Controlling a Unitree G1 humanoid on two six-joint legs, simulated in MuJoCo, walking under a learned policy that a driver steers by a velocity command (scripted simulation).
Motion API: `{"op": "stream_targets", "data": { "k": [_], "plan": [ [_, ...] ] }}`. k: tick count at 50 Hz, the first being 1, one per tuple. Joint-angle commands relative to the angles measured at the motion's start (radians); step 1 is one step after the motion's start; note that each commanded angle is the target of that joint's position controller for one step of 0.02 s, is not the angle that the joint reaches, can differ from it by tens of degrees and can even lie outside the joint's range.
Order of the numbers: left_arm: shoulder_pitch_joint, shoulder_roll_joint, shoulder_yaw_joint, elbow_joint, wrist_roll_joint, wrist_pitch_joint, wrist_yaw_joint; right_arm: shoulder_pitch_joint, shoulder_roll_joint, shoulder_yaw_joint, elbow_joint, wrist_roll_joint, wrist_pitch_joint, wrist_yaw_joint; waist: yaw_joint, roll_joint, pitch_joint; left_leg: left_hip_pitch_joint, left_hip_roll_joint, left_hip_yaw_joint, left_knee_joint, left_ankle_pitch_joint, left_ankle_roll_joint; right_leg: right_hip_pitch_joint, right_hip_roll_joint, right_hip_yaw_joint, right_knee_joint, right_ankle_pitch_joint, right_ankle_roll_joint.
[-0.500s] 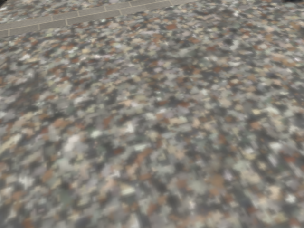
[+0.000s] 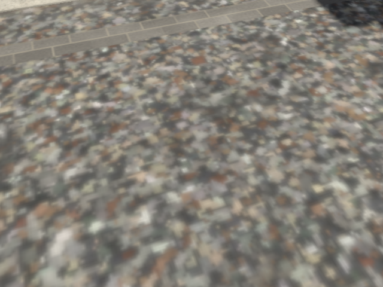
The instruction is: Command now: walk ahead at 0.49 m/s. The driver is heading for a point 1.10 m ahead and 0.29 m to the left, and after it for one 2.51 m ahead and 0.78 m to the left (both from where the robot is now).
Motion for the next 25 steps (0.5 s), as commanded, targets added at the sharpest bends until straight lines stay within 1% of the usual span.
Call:
{"op": "stream_targets", "data": {
  "k": [1,4,7,9,10,11,13,14,15,16,17,18,19,20,21,22,23,24,25],
  "plan": [
    [0.013,0.047,0.009,-0.039,0.002,0.012,-0.008,0.036,-0.087,-0.01,-0.025,0.005,-0.024,-0.001,0.026,0.054,0.046,-0.053,0.288,-0.254,-0.268,0.085,0.112,-0.074,-0.054,-0.011,-0.091,0.114,0.026],
    [-0.119,0.041,0.005,-0.076,-0.005,0.01,-0.011,0.097,-0.084,-0.005,-0.004,0.009,-0.022,-0.003,-0.009,0.053,0.054,0.016,0.265,-0.206,-0.263,0.176,0.08,-0.123,-0.049,-0.041,-0.254,0.232,0.045],
    [-0.22,0.03,-0.001,-0.101,-0.012,0.008,-0.014,0.16,-0.084,0.0,0.018,0.008,-0.022,-0.009,-0.045,0.068,0.054,0.09,0.262,-0.18,-0.244,0.254,0.056,-0.119,-0.023,-0.066,-0.382,0.299,0.05],
    [-0.277,0.031,-0.003,-0.117,-0.012,0.007,-0.013,0.196,-0.084,0.003,0.034,0.002,-0.019,-0.015,-0.064,0.074,0.058,0.16,0.273,-0.177,-0.219,0.322,0.058,-0.128,-0.006,-0.079,-0.441,0.289,0.046],
    [-0.31,0.033,-0.003,-0.128,-0.011,0.005,-0.013,0.219,-0.082,0.005,0.042,-0.002,-0.017,-0.019,-0.077,0.074,0.061,0.194,0.283,-0.191,-0.196,0.361,0.064,-0.132,0.002,-0.079,-0.462,0.269,0.044],
    [-0.332,0.036,-0.002,-0.139,-0.011,0.002,-0.012,0.231,-0.085,0.005,0.049,-0.006,-0.014,-0.023,-0.079,0.076,0.064,0.23,0.295,-0.205,-0.171,0.403,0.072,-0.137,0.011,-0.077,-0.483,0.242,0.041],
    [-0.344,0.046,0.001,-0.153,-0.013,-0.007,-0.011,0.226,-0.106,0.001,0.054,-0.013,-0.01,-0.031,-0.067,0.084,0.061,0.283,0.318,-0.233,-0.117,0.495,0.082,-0.118,0.029,-0.069,-0.523,0.169,0.027],
    [-0.318,0.052,0.003,-0.15,-0.015,-0.014,-0.009,0.205,-0.116,-0.001,0.052,-0.015,-0.008,-0.034,-0.045,0.089,0.052,0.284,0.32,-0.234,-0.079,0.566,0.075,-0.062,0.044,-0.069,-0.554,0.129,0.016],
    [-0.251,0.063,0.008,-0.132,-0.016,-0.021,-0.003,0.176,-0.127,-0.004,0.047,-0.014,-0.008,-0.035,-0.01,0.099,0.023,0.261,0.311,-0.226,-0.014,0.682,0.059,0.052,0.072,-0.076,-0.59,0.089,0.002],
    [-0.13,0.083,0.019,-0.092,-0.015,-0.03,0.006,0.158,-0.137,-0.006,0.047,-0.01,-0.008,-0.031,0.041,0.095,-0.039,0.231,0.287,-0.214,0.111,0.76,0.043,0.217,0.103,-0.087,-0.64,0.089,-0.015],
    [0.044,0.124,0.037,-0.042,-0.001,-0.043,0.019,0.137,-0.131,-0.003,0.039,0.0,-0.01,-0.026,0.115,0.069,-0.14,0.108,0.244,-0.184,0.302,0.658,0.022,0.478,0.059,-0.047,-0.672,0.135,-0.046],
    [0.225,0.222,0.061,-0.024,0.028,-0.05,0.035,0.13,-0.081,0.01,-0.005,0.012,-0.015,-0.023,0.169,-0.039,-0.297,-0.1,0.176,-0.141,0.6,0.273,0.005,0.746,-0.208,0.225,-0.676,0.039,-0.094],
    [0.21,0.275,0.075,-0.025,0.03,-0.038,0.027,0.262,0.004,0.02,-0.004,0.05,-0.005,-0.027,0.097,-0.229,-0.398,-0.405,0.034,-0.089,0.886,-0.377,-0.026,0.918,-0.425,0.618,-0.781,0.006,-0.212],
    [0.136,0.18,0.061,-0.04,0.001,-0.027,0.021,0.185,-0.111,-0.009,0.005,0.017,0.007,-0.034,0.085,-0.051,-0.278,-0.47,0.105,-0.157,0.944,-0.293,-0.015,0.79,-0.364,0.581,-0.825,-0.076,-0.182],
    [0.044,0.118,0.042,-0.049,-0.007,-0.032,0.018,0.106,-0.102,-0.015,-0.016,0.012,0.007,-0.026,0.054,-0.018,-0.142,-0.468,0.138,-0.163,0.912,-0.195,-0.016,0.64,-0.32,0.415,-0.861,-0.03,-0.147],
    [0.004,0.086,0.036,-0.047,-0.005,-0.039,0.015,0.071,-0.074,-0.013,-0.024,0.009,0.011,-0.02,0.033,-0.004,-0.08,-0.44,0.167,-0.157,0.88,-0.144,-0.023,0.535,-0.275,0.298,-0.897,0.065,-0.119],
    [0.003,0.066,0.03,-0.039,-0.008,-0.045,0.019,0.057,-0.067,-0.018,-0.026,-0.005,0.023,-0.012,0.016,-0.021,-0.05,-0.414,0.185,-0.152,0.854,-0.125,-0.03,0.47,-0.238,0.21,-0.918,0.117,-0.093],
    [0.01,0.05,0.025,-0.024,-0.012,-0.05,0.024,0.069,-0.049,-0.017,-0.027,-0.014,0.038,-0.002,-0.007,-0.042,-0.037,-0.389,0.193,-0.144,0.84,-0.113,-0.04,0.427,-0.211,0.14,-0.934,0.158,-0.073],
    [0.035,0.043,0.023,-0.011,-0.016,-0.058,0.026,0.065,-0.034,-0.018,-0.033,-0.016,0.05,0.005,-0.015,-0.05,-0.038,-0.383,0.192,-0.136,0.839,-0.101,-0.044,0.413,-0.204,0.101,-0.941,0.212,-0.069]
  ]
}}
Keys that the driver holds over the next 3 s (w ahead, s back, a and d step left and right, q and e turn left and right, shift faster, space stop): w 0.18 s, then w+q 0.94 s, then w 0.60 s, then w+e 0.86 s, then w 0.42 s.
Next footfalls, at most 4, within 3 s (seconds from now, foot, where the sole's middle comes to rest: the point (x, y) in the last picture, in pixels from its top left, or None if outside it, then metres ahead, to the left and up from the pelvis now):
0.34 right None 0.37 -0.13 -0.78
0.90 left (165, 261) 0.59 0.11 -0.78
1.46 right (159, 178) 0.95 0.15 -0.78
1.98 left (88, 159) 1.05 0.47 -0.78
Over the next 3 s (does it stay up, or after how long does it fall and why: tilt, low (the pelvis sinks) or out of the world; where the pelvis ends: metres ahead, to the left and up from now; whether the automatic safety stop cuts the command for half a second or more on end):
stays up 1.47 0.43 -0.01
